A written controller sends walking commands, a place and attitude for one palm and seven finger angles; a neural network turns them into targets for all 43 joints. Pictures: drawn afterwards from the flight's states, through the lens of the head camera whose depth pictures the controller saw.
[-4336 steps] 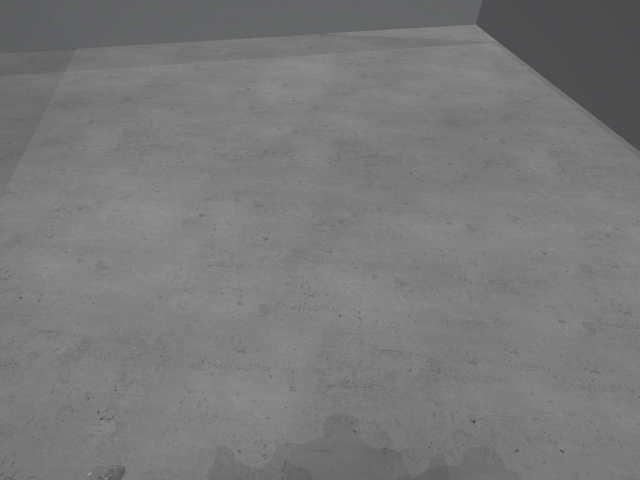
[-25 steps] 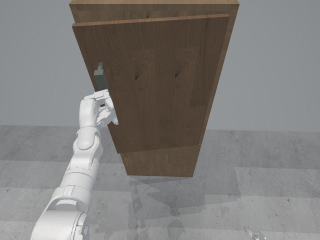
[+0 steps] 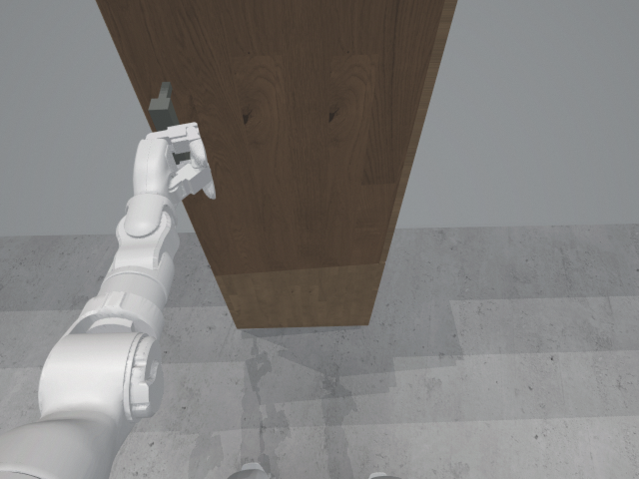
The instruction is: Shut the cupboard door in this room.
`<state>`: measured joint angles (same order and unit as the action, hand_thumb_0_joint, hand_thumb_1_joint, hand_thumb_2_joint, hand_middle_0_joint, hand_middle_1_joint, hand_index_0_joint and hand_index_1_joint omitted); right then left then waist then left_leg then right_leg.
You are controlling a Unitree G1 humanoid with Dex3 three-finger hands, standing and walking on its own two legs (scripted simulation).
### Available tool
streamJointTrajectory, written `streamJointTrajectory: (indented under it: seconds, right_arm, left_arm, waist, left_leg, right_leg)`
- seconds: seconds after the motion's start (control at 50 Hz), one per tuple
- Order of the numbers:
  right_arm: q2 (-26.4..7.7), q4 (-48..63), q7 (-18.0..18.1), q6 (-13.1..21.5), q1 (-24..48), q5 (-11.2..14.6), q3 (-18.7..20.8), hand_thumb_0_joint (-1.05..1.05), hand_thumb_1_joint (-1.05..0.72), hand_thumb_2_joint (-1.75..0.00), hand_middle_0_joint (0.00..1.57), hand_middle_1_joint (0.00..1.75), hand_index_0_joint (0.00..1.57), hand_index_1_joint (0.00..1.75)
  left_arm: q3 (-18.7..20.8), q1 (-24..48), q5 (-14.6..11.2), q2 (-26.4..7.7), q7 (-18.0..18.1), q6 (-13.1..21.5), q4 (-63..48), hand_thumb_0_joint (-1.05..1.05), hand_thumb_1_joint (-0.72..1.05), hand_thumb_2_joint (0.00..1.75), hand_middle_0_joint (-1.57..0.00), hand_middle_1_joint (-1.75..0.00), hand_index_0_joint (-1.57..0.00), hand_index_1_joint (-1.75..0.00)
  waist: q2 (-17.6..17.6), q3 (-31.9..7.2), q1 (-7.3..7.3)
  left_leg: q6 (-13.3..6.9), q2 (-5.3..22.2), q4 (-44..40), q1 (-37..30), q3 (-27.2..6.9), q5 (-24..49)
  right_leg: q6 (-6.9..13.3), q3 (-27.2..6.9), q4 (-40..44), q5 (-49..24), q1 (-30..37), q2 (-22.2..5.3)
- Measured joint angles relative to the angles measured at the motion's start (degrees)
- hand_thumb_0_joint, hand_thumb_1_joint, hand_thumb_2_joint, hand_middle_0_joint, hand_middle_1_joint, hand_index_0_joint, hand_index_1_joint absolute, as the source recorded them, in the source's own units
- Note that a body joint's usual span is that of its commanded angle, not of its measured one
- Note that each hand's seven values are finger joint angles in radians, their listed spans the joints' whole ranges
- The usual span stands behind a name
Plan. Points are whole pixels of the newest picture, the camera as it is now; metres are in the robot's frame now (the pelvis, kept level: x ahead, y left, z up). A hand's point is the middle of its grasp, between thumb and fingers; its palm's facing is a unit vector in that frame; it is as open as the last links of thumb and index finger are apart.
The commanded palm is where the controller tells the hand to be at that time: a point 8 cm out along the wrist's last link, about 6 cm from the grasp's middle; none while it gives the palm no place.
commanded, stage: push the door shut along its arc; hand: left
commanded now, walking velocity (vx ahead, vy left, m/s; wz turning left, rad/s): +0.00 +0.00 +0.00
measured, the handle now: (178, 137) +0.55 +0.17 +0.11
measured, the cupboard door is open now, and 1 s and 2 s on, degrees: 4 0 0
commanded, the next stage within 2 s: pull the fist back off the door in 0.50 s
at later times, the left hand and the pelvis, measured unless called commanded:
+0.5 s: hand (206, 159) +0.50 +0.13 +0.12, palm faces -0.08 -1.00 -0.03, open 3.2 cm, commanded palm +0.53 +0.15 +0.11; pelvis -0.02 +0.01 -0.02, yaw +1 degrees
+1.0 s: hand (225, 153) +0.51 +0.11 +0.11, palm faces +0.16 -0.99 -0.03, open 3.1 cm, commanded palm +0.48 +0.14 +0.11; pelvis -0.03 +0.01 -0.02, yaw +0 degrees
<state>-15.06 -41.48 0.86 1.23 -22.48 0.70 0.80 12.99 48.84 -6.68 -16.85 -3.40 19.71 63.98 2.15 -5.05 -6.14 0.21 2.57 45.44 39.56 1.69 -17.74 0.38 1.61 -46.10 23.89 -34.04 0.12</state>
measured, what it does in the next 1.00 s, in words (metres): stands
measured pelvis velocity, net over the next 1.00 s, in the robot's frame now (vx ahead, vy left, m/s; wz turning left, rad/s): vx -0.03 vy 0.01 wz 0.01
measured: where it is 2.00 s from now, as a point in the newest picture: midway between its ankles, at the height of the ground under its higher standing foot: outside the picture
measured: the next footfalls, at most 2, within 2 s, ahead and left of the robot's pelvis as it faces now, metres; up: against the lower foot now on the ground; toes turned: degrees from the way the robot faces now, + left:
none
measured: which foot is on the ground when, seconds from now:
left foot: down 0.00-1.00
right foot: down 0.00-1.00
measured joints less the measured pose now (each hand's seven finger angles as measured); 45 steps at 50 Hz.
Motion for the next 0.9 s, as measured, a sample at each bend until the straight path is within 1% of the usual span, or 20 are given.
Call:
streamJointTrajectory:
  seconds: [0.14,0.22,0.28,0.38,0.52,0.62,0.64,0.66,0.7,0.74,0.76,0.78,0.8,0.82,0.84,0.86,0.9]
  right_arm:
    - [-0.4,-0.3,0.0,0.7,-0.8,-0.2,-0.1,0.01,-0.91,-0.9,0.2,0.3,0.21,0.3]
    - [-0.7,-0.1,-0.1,1.3,-0.9,-0.4,-0.2,0.01,-0.91,-0.9,0.2,0.3,0.21,0.3]
    - [-0.8,-0.3,-0.1,1.7,-1.2,-0.5,-0.3,0.01,-0.91,-0.9,0.2,0.3,0.21,0.3]
    - [-0.8,-0.7,0.0,2.3,-0.8,-0.4,-0.8,0.01,-0.91,-0.9,0.2,0.3,0.21,0.3]
    - [-0.7,-0.8,0.3,4.3,0.0,-0.4,-1.4,0.01,-0.91,-0.9,0.2,0.3,0.21,0.3]
    - [-1.0,-1.2,0.7,5.8,0.1,-0.1,-2.0,0.01,-0.91,-0.9,0.2,0.3,0.21,0.3]
    - [-1.0,-1.1,0.8,6.0,-0.2,-0.2,-1.9,0.01,-0.91,-0.9,0.2,0.3,0.21,0.3]
    - [-1.0,-1.1,0.8,6.2,-0.5,-0.5,-1.8,0.01,-0.91,-0.9,0.2,0.3,0.21,0.3]
    - [-0.9,-1.2,0.2,6.4,-0.7,-1.6,-1.7,0.01,-0.91,-0.9,0.2,0.3,0.21,0.3]
    - [-0.6,-0.9,-0.9,6.4,-0.6,-2.7,-1.9,0.01,-0.91,-0.9,0.2,0.3,0.21,0.3]
    - [-0.4,-0.7,-1.4,6.4,-0.7,-3.2,-2.0,0.01,-0.91,-0.9,0.2,0.3,0.21,0.3]
    - [-0.2,-0.4,-1.9,6.3,-0.8,-3.6,-1.9,0.01,-0.91,-0.9,0.2,0.3,0.21,0.3]
    - [-0.1,-0.1,-2.3,6.1,-0.9,-3.9,-1.9,0.01,-0.91,-0.9,0.2,0.3,0.21,0.3]
    - [0.1,0.1,-2.6,6.0,-1.0,-4.1,-1.8,0.01,-0.91,-0.9,0.2,0.3,0.21,0.3]
    - [0.3,0.2,-2.8,5.7,-1.1,-4.1,-1.8,0.01,-0.91,-0.9,0.2,0.3,0.21,0.3]
    - [0.5,0.2,-2.8,5.4,-1.2,-4.1,-1.7,0.01,-0.91,-0.9,0.2,0.3,0.21,0.3]
    - [0.7,0.1,-2.8,4.9,-1.6,-3.8,-1.7,0.01,-0.91,-0.9,0.2,0.3,0.21,0.3]
  left_arm:
    - [1.2,4.5,0.4,-2.8,-2.0,-0.3,4.2,0.02,0.9,0.9,-1.31,-1.5,-1.31,-1.5]
    - [1.1,7.2,0.6,-4.6,-3.4,-0.3,6.6,0.02,0.9,0.9,-1.3,-1.5,-1.32,-1.5]
    - [0.7,8.4,0.6,-4.8,-4.7,0.3,7.5,0.02,0.9,0.9,-1.32,-1.5,-1.33,-1.5]
    - [-0.3,11.2,0.5,-5.5,-5.7,-0.4,9.4,0.02,0.9,0.9,-1.34,-1.5,-1.36,-1.5]
    - [-2.4,14.8,-0.3,-6.6,-5.4,-1.6,11.0,0.02,0.9,0.9,-1.34,-1.5,-1.38,-1.5]
    - [-3.4,16.6,-0.7,-7.7,-6.2,-2.4,11.5,0.02,0.9,0.9,-1.34,-1.5,-1.37,-1.5]
    - [-2.7,16.9,-0.4,-6.9,-5.1,-2.7,11.4,0.02,0.9,0.9,-1.34,-1.5,-1.38,-1.5]
    - [-1.9,17.1,-0.2,-5.4,-2.0,-2.9,11.0,0.02,0.9,0.9,-1.34,-1.5,-1.4,-1.5]
    - [0.2,17.7,0.6,-2.2,6.6,-3.0,10.4,0.02,0.9,0.9,-1.33,-1.5,-1.42,-1.5]
    - [2.0,18.1,2.8,-0.6,14.1,-2.5,10.5,0.02,0.9,0.9,-1.33,-1.5,-1.42,-1.5]
    - [2.6,18.1,4.2,-0.3,16.8,-2.1,10.8,0.02,0.9,0.9,-1.33,-1.5,-1.42,-1.5]
    - [2.5,18.2,5.9,-0.4,18.6,-1.9,11.3,0.02,0.9,0.9,-1.33,-1.5,-1.41,-1.5]
    - [2.0,18.2,7.7,-0.9,19.4,-1.8,11.9,0.02,0.9,0.9,-1.33,-1.5,-1.4,-1.5]
    - [1.4,18.3,8.9,-1.4,19.8,-1.8,12.4,0.02,0.9,0.9,-1.33,-1.5,-1.39,-1.5]
    - [1.1,18.2,9.4,-1.9,19.8,-1.8,12.7,0.02,0.9,0.9,-1.33,-1.5,-1.38,-1.5]
    - [1.0,18.2,9.3,-2.3,19.5,-1.7,13.0,0.02,0.9,0.9,-1.33,-1.5,-1.37,-1.5]
    - [0.8,18.1,8.1,-3.0,18.2,-2.0,13.3,0.02,0.9,0.9,-1.33,-1.5,-1.35,-1.5]
  waist:
    - [-0.2,0.0,-1.79]
    - [-0.1,0.0,-2.72]
    - [0.1,-0.1,-2.6]
    - [0.0,-0.2,-2.84]
    - [-0.2,0.1,-3.66]
    - [-0.4,0.2,-4.1]
    - [-0.2,0.1,-3.91]
    - [-0.1,-0.1,-3.66]
    - [-0.2,-0.5,-3.68]
    - [-0.5,-1.1,-4.45]
    - [-0.5,-1.4,-4.9]
    - [-0.5,-1.7,-5.31]
    - [-0.3,-1.8,-5.75]
    - [-0.1,-1.8,-6.07]
    - [0.0,-1.7,-6.24]
    - [0.1,-1.5,-6.27]
    - [0.3,-1.1,-6.13]
  left_leg:
    - [-0.1,0.2,1.1,2.8,-0.4,0.1]
    - [-0.1,0.3,2.0,4.7,-0.7,0.0]
    - [-0.2,0.1,2.8,6.0,-1.1,0.0]
    - [-0.3,-0.1,4.0,8.1,-1.9,0.1]
    - [-0.3,-0.3,5.7,11.0,-2.8,0.6]
    - [-0.5,-0.3,6.6,12.7,-2.9,0.9]
    - [-0.5,-0.3,6.8,13.2,-3.0,0.9]
    - [-0.4,-0.3,6.9,13.5,-3.1,0.9]
    - [-0.5,-0.5,7.0,14.0,-3.2,1.0]
    - [-0.5,-0.6,7.0,14.5,-3.1,1.2]
    - [-0.5,-0.6,7.1,14.8,-3.0,1.3]
    - [-0.5,-0.6,7.3,15.1,-3.0,1.3]
    - [-0.5,-0.6,7.4,15.3,-3.0,1.2]
    - [-0.4,-0.5,7.5,15.4,-3.0,1.2]
    - [-0.4,-0.5,7.6,15.3,-2.9,1.2]
    - [-0.4,-0.4,7.5,15.1,-2.8,1.2]
    - [-0.4,-0.2,7.1,14.5,-2.5,1.3]
  right_leg:
    - [0.0,0.4,-0.7,-0.2,-2.4,0.2]
    - [0.0,0.6,-1.3,-0.2,-4.1,0.3]
    - [-0.1,1.0,-1.9,-0.1,-5.2,0.2]
    - [-0.1,1.7,-2.9,-0.1,-6.8,0.1]
    - [-0.2,2.6,-4.5,-0.3,-9.3,-0.1]
    - [-0.3,2.6,-5.4,-0.5,-11.0,-0.1]
    - [-0.3,2.7,-5.5,-0.6,-11.3,-0.1]
    - [-0.4,2.8,-5.5,-0.7,-11.7,0.0]
    - [-0.5,2.7,-5.6,-0.9,-12.2,-0.1]
    - [-0.5,2.6,-6.0,-0.8,-12.9,-0.2]
    - [-0.5,2.5,-6.2,-0.8,-13.3,-0.2]
    - [-0.4,2.5,-6.4,-0.7,-13.6,-0.2]
    - [-0.4,2.5,-6.6,-0.7,-13.8,-0.2]
    - [-0.3,2.5,-6.8,-0.6,-13.9,-0.1]
    - [-0.3,2.4,-6.8,-0.6,-13.9,-0.1]
    - [-0.3,2.2,-6.8,-0.7,-13.8,0.0]
    - [-0.2,2.0,-6.4,-0.9,-13.3,0.1]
